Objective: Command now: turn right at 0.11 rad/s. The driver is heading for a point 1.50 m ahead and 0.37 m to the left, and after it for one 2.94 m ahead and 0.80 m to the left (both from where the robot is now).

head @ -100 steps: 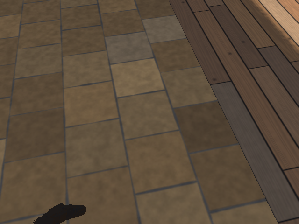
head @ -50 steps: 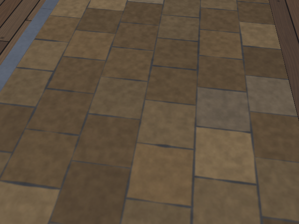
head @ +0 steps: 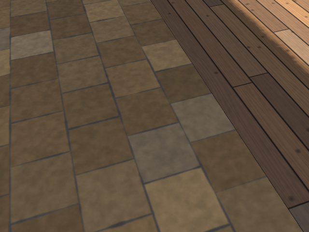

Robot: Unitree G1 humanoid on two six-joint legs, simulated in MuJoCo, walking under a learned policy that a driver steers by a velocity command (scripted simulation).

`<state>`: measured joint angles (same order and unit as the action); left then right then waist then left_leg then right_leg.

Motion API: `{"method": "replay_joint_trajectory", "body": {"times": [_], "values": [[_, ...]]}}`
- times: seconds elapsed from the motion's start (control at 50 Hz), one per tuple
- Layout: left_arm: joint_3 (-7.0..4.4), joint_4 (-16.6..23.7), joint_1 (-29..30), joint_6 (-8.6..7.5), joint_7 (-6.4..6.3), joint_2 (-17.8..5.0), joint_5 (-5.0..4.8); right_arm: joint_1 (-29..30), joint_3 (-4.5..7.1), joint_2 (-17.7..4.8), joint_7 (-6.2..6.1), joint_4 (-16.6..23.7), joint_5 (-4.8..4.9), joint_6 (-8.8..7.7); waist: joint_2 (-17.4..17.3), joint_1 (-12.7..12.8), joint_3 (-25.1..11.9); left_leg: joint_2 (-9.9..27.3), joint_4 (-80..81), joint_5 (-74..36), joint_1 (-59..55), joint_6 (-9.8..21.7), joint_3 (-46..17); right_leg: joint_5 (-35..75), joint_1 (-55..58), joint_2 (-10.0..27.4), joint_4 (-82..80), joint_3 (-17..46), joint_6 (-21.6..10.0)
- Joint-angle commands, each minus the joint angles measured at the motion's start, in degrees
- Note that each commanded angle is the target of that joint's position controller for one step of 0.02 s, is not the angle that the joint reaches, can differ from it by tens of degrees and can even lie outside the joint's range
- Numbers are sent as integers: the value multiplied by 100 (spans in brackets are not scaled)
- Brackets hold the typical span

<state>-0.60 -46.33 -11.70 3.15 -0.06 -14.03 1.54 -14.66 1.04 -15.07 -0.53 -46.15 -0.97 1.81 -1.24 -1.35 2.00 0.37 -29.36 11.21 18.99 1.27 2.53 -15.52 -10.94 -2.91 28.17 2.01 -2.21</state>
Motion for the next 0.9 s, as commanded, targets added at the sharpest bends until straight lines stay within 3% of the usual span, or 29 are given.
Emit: {"method": "replay_joint_trajectory", "body": {"times": [0.02, 0.06, 0.1, 0.12, 0.14, 0.18, 0.24, 0.3, 0.34, 0.36, 0.38, 0.4, 0.42, 0.44, 0.46, 0.5, 0.52, 0.62, 0.68, 0.72, 0.74, 0.76, 0.78, 0.8, 0.82, 0.84, 0.86, 0.9], "values": [[-79, 334, 384, -229, -65, -724, 49, 144, 118, -494, -27, 321, 50, -10, 983, -4, 243, 118, -331, 1001, -494, -51, -460, -160, -1046, 1791, -1790, 1828, -808], [-12, 214, 572, -313, -126, -605, 0, -40, 91, -337, 9, 111, 37, -38, 912, -196, 173, 11, 127, 235, -806, -23, -372, 149, -831, 1245, -1505, 1174, -477], [-7, 53, 312, -381, -172, -637, -72, -183, 75, -382, 10, -57, -38, -116, 827, -163, -105, 169, 694, -611, -1064, -75, -472, 888, -288, 984, -1167, 823, -261], [-28, 23, 183, -394, -181, -672, -78, -185, 89, -509, -2, -86, -29, -164, 735, -71, -198, 312, 751, -882, -1107, -96, -631, 955, -92, 919, -1033, 772, -202], [-69, -46, -122, -375, -185, -712, -106, -18, 145, -714, 2, -109, 51, -177, 545, 164, -155, 280, 574, -827, -878, -66, -735, 698, -62, 798, -1116, 750, -173], [-176, -138, -132, -292, -250, -917, -85, 12, 148, -599, 44, -123, 78, -159, 466, 115, 56, 108, 323, -553, -316, -49, -672, 465, 140, 905, -1008, 629, -300], [-304, -176, -225, -183, -294, -1026, -66, -5, 164, -489, 27, -89, 22, -96, 563, 150, 171, -118, -296, -82, 84, -1, -524, 437, -14, 1279, -952, 688, -596], [-353, -40, 89, -143, -319, -945, -44, -213, 210, -438, 40, -66, -49, -61, 770, 32, 143, -90, -1138, 818, 121, 155, -390, 985, -357, 1756, -765, 774, -935], [-371, 26, 294, -144, -315, -914, -23, -367, 225, -401, 67, -62, -61, -70, 605, -103, 92, -6, -842, 612, -113, 305, -434, 1460, -468, 1705, -262, 527, -824], [-395, 45, 268, -136, -306, -920, -5, -405, 256, -534, 79, -38, -69, -109, 266, -99, 40, 141, -251, -258, -310, 413, -825, 1155, -529, 1389, 267, 223, -554], [-388, 196, 260, -92, -283, -773, -38, -464, 424, -1097, 58, -37, -48, -131, -929, 25, 58, 850, 498, -1517, -356, 781, -2318, 194, -935, 434, 1359, -543, -126], [-346, 325, 399, -46, -281, -647, -81, -857, 503, -1366, 79, -69, -60, -144, -1632, -220, -194, 1674, 1249, -2416, -933, 1392, -3939, -1897, -1628, -405, 2597, -553, 89], [-290, 283, 229, -35, -252, -537, -57, -876, 497, -1338, 60, -74, -34, -151, -1054, -73, -459, 1731, 1318, -2084, -1166, 1571, -3919, -2178, -1778, -196, 3365, 132, 45], [-294, 202, 157, -45, -219, -584, -92, -500, 515, -1241, 8, 26, -3, -115, -506, 61, -401, 1497, 1196, -1615, -1031, 1488, -3369, -1744, -1794, -31, 3584, 216, 55], [-308, 216, 247, -86, -195, -638, -105, -149, 497, -1109, -32, 127, 13, -64, -321, 153, -298, 1219, 1225, -1223, -900, 1282, -2980, -1343, -1841, 115, 3441, 238, 72], [-294, 216, 254, -140, -166, -687, -42, 142, 454, -857, -43, 214, 42, 7, -507, 171, -425, 757, 1233, -1093, -950, 1034, -2457, -939, -1637, 134, 2962, 86, 193], [-278, 224, 239, -137, -156, -661, -45, 34, 459, -826, -31, 188, 44, 27, -564, 108, -490, 694, 1221, -1103, -1051, 1028, -2408, -932, -1596, 79, 2773, 34, 261], [-218, 378, 292, -151, -210, -633, -114, -145, 576, -1026, 1, 129, 7, 105, -681, -83, -485, 769, 1257, -542, -1025, 1117, -2838, -952, -1323, -15, 1747, 71, 338], [-218, 376, 3, -207, -239, -665, -144, 215, 609, -1060, 71, 222, -12, 146, -800, 37, -490, 648, 1263, -421, -574, 936, -3052, -828, -644, -151, 997, 53, 232], [-224, 273, -470, -262, -282, -628, -144, 556, 619, -1055, 93, 301, 38, 178, -741, 324, -452, 416, 1143, -9, -81, 623, -3066, -261, 168, -224, -168, -16, 100], [-266, 244, -613, -296, -332, -760, -105, 605, 589, -939, 79, 345, 78, 167, -498, 394, -364, 114, 931, 718, 345, 323, -2904, -119, 600, 31, -925, 218, 8], [-365, 348, -543, -306, -384, -1264, -22, 305, 513, -591, 67, 381, 106, 140, 664, 202, -386, -506, -223, 1708, 876, 9, -2149, -1070, 854, 1362, -1734, 1652, -268], [-430, 642, 154, -283, -361, -1685, 7, 211, 546, -615, 9, 358, 43, 101, 1301, 82, -123, -1251, -1580, 1993, 1464, -154, -1032, -1323, 177, 2417, -2145, 2890, -757], [-397, 604, 146, -273, -320, -1449, 84, 403, 611, -978, 17, 370, -100, 87, 881, 71, -22, -673, -2545, 1861, 1136, -182, -1064, -698, -432, 2506, -1932, 2632, -1094], [-286, 655, 408, -296, -292, -1020, 44, 297, 642, -987, 61, 267, -86, 91, 600, -118, 57, -622, -3028, 1538, 973, -160, -1067, -58, -578, 2089, -1756, 2013, -1022], [-246, 667, 452, -322, -254, -846, 28, 87, 622, -901, 109, 148, -101, 116, 634, -173, -24, -584, -3305, 1186, 975, -163, -1008, -204, -422, 1696, -1711, 1512, -849], [-248, 675, 406, -344, -247, -838, 32, -46, 602, -854, 173, 77, -114, 140, 917, -162, -143, -559, -3496, 979, 1154, -170, -912, -624, -77, 1466, -1739, 1292, -742], [-265, 554, -41, -388, -213, -846, 13, 179, 538, -788, 292, 112, -127, 132, 1010, 122, -61, -509, -3303, 896, 1585, -217, -845, -1132, 476, 1404, -1872, 1276, -795]]}}
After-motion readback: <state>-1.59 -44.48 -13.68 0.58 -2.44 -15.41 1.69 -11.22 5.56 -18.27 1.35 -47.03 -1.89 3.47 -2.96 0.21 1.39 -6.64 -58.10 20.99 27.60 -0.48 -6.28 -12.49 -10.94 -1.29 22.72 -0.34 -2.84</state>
